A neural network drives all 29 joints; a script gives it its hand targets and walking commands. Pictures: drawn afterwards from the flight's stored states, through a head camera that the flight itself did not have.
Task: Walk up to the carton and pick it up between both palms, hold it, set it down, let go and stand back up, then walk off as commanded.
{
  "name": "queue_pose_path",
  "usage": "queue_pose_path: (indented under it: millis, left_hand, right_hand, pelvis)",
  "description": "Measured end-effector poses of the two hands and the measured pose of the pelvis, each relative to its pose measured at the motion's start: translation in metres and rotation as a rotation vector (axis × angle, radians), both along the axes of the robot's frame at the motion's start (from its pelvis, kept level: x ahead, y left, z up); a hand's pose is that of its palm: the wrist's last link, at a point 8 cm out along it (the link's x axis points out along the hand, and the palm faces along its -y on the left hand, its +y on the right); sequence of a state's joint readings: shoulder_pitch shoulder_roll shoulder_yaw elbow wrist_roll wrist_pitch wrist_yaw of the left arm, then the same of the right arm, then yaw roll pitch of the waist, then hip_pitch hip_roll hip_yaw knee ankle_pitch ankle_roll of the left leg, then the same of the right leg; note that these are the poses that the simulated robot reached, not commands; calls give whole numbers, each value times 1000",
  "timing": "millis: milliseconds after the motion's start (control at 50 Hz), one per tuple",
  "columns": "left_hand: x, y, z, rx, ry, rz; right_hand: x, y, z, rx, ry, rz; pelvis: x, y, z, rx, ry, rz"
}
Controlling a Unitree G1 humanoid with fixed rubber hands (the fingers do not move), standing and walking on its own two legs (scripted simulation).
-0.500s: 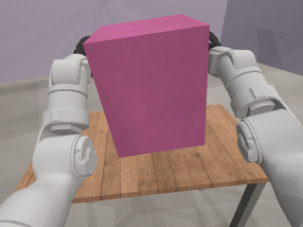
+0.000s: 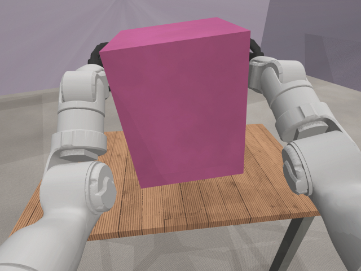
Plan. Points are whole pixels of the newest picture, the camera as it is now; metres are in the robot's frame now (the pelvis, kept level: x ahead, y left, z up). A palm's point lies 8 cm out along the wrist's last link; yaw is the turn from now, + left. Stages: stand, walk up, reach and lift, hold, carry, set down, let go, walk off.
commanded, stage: hold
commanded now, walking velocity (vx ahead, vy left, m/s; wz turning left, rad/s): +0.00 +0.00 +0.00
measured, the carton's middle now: (180, 99) +0.38 -0.01 +0.28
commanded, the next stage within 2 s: set down in 0.44 s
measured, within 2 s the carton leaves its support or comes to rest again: neither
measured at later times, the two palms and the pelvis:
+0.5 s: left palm (97, 77) +0.37 +0.16 +0.33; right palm (251, 72) +0.37 -0.15 +0.34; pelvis +0.00 +0.00 +0.00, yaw +0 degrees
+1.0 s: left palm (91, 76) +0.42 +0.18 +0.32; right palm (234, 81) +0.39 -0.13 +0.31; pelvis +0.01 +0.01 +0.00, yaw +0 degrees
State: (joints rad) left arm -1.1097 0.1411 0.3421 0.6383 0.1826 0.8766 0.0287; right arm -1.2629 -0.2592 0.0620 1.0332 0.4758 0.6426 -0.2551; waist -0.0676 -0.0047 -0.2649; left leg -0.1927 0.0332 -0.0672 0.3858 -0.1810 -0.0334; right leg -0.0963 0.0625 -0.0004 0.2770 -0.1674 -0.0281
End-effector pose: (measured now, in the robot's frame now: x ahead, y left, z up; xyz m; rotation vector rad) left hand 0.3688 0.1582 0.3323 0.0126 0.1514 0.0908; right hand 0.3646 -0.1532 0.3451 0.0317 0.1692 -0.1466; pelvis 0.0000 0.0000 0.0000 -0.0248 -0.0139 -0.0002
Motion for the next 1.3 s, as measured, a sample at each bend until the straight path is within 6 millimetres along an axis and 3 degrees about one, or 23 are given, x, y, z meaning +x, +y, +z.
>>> queue_pose_path:
  millis: [520, 800, 920, 1100, 1300]
  left_hand:
    - [6, 2, -3, -15, -3, -8]
    - [26, 11, 25, -24, -120, -53]
    - [39, 21, 8, 1, -129, -62]
    - [51, 26, -37, 26, -116, -74]
    - [52, 21, -47, 31, -111, -77]
  right_hand:
    - [3, 2, -5, -19, 7, -7]
    - [9, 10, 14, 6, -104, -50]
    - [22, 21, -8, -29, -108, -49]
    - [30, 27, -59, -68, -91, -54]
    - [28, 23, -79, -36, -86, -68]
  pelvis:
    - [5, 2, 0, 0, -6, -2]
    - [7, 6, 1, 7, -45, -4]
    - [10, 9, 2, 6, -67, 2]
    - [11, 15, 1, 0, -79, 11]
    - [10, 22, 0, -2, -79, 4]
